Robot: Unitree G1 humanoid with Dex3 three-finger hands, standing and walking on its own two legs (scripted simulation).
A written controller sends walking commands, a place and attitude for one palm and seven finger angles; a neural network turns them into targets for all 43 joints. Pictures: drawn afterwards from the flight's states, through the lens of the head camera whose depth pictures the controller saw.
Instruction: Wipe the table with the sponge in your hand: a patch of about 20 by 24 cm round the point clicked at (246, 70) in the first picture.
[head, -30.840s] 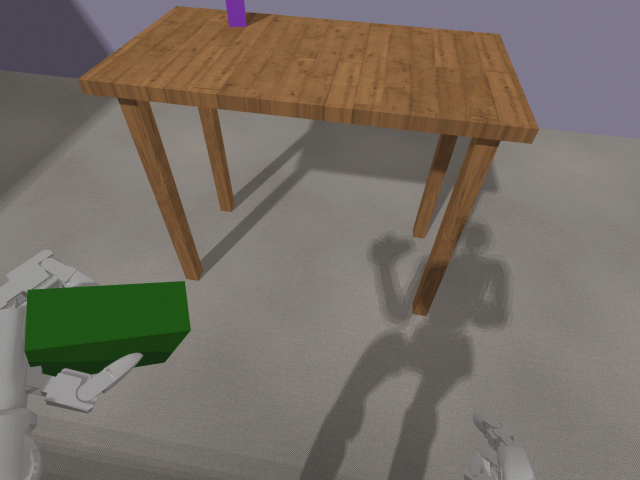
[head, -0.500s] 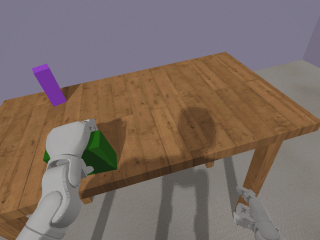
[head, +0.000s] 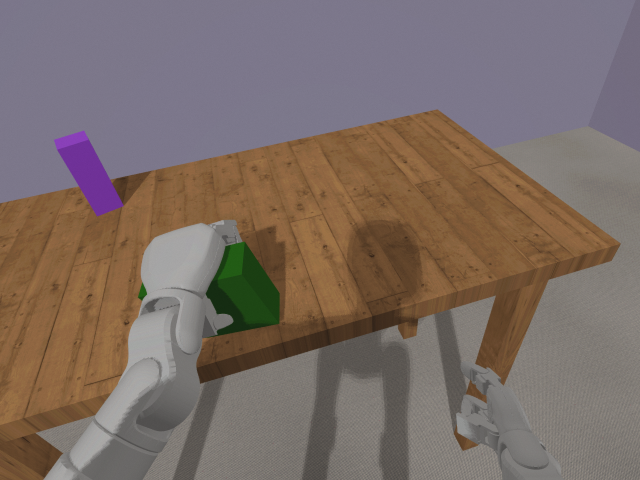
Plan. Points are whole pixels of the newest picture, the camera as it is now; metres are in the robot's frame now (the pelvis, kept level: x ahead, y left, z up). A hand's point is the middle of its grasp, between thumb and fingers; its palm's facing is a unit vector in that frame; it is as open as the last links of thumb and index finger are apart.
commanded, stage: wipe forward along the third lane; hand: left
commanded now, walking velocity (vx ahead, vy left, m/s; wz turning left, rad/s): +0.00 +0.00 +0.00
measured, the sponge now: (222, 302) +0.29 +0.18 +0.11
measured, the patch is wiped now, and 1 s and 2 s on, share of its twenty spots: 0.70 0.75 0.95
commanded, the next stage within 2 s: wipe back along the third lane in 1.64 s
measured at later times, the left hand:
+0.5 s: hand (218, 260) +0.33 +0.19 +0.14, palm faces +0.11 -0.11 -0.99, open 9.3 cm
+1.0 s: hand (205, 242) +0.37 +0.23 +0.14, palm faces +0.03 -0.05 -1.00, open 9.3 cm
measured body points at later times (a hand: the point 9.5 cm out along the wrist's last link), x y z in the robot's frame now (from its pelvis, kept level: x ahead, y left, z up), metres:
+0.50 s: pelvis +0.00 -0.01 +0.00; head -0.03 -0.06 +0.44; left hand +0.32 +0.19 +0.19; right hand +0.23 -0.23 -0.09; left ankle +0.03 +0.15 -0.73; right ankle -0.03 -0.07 -0.73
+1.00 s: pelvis +0.01 +0.00 +0.00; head -0.02 -0.05 +0.45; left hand +0.37 +0.22 +0.19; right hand +0.21 -0.23 -0.10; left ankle +0.03 +0.15 -0.73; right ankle -0.03 -0.07 -0.73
